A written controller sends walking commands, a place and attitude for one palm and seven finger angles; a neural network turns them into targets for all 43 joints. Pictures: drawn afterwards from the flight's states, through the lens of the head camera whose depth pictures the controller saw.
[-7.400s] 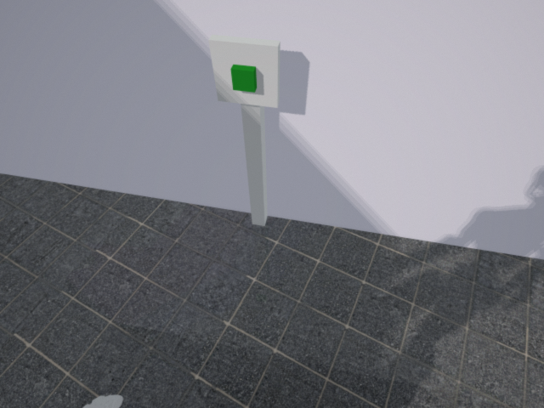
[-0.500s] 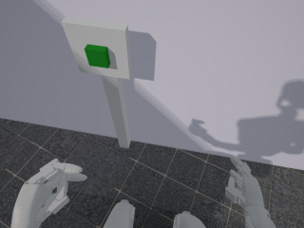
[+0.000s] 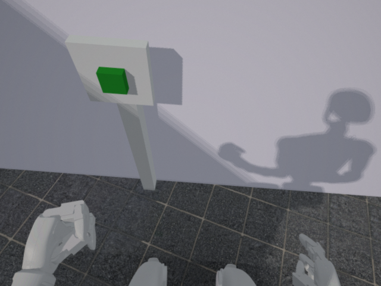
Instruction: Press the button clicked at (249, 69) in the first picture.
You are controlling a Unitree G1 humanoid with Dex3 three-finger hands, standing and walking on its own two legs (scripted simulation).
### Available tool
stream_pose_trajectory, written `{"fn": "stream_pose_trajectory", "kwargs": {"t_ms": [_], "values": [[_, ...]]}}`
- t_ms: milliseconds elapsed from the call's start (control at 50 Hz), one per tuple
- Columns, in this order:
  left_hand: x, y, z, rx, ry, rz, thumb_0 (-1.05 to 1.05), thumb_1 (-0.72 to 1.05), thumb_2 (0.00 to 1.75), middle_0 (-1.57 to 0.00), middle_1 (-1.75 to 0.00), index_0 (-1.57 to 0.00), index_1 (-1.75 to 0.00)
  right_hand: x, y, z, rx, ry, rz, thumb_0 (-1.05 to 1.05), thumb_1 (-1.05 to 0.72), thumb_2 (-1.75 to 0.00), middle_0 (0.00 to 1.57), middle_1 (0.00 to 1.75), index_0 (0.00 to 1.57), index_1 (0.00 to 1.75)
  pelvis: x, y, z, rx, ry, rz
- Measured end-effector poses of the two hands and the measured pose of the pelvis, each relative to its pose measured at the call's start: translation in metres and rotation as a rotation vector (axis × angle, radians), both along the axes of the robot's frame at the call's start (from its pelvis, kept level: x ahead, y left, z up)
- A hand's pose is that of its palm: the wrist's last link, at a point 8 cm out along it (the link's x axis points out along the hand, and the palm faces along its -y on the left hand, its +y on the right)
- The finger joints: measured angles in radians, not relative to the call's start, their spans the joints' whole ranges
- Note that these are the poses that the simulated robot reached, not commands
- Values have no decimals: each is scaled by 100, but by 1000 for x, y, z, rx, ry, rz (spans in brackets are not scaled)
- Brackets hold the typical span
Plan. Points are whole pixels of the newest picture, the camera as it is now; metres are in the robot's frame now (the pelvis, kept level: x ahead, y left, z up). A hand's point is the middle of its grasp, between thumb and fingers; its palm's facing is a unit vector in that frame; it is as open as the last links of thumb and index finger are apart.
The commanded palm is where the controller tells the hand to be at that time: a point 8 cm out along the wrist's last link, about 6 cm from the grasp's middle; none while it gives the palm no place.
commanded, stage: raise the hand and make a fist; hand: left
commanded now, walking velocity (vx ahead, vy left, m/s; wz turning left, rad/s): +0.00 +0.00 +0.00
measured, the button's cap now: (113, 80) +0.57 +0.22 +0.08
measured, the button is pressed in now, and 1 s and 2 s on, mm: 0 0 0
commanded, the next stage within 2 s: aim a knuckle at the button in 0.94 s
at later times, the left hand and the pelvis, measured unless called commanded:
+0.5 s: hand (68, 213) +0.24 +0.23 +0.06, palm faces -0.02 -1.00 -0.06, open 3.1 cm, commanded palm +0.21 +0.29 +0.08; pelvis +0.02 +0.02 +0.01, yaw +1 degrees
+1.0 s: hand (80, 208) +0.24 +0.21 +0.07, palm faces -0.01 -1.00 -0.05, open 3.1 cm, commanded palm +0.22 +0.27 +0.08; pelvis +0.02 +0.01 +0.02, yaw +1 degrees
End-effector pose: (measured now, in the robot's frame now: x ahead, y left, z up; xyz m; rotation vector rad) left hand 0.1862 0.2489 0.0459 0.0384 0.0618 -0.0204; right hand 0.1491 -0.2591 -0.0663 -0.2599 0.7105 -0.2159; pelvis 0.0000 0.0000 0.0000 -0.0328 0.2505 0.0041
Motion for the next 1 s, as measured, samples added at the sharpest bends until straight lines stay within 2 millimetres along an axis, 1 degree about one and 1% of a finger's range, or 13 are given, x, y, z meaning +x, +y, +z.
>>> {"fn": "stream_pose_trajectory", "kwargs": {"t_ms": [100,200,280,360,480,660,820,1000], "values": [[3,9,9,0,-25,14,2,90,90,-129,-149,-130,-150,22,21,14,13,-61,48,1,-90,-90,20,30,20,30,3,8,4,-11,-10,6],[7,17,13,4,-18,17,2,90,90,-129,-149,-130,-150,41,46,22,41,-97,107,1,-90,-89,20,30,20,30,6,15,7,-19,-15,12],[10,22,16,10,-9,13,2,90,90,-130,-149,-130,-150,50,60,24,56,-102,142,1,-90,-89,20,30,20,30,9,19,9,-24,-17,16],[15,27,18,14,-8,14,2,90,90,-130,-149,-130,-150,51,67,23,63,-84,157,1,-90,-89,21,30,20,30,11,22,10,-27,-16,17],[27,33,22,21,-3,4,2,90,90,-130,-149,-130,-150,43,64,19,58,-37,143,1,-90,-89,21,30,21,30,16,24,13,-29,-14,18],[42,34,28,19,2,-3,2,90,90,-130,-149,-130,-150,28,46,18,43,7,90,1,-90,-89,21,30,20,30,21,21,18,-23,-13,10],[42,24,27,13,-1,-1,2,90,90,-130,-149,-130,-150,27,32,20,34,5,75,1,-90,-89,20,30,20,30,22,15,18,-15,-14,7],[37,14,27,17,-8,7,2,90,90,-130,-149,-130,-150,34,28,18,48,-13,86,1,-90,-89,20,30,20,30,20,5,16,-10,-18,12]]}}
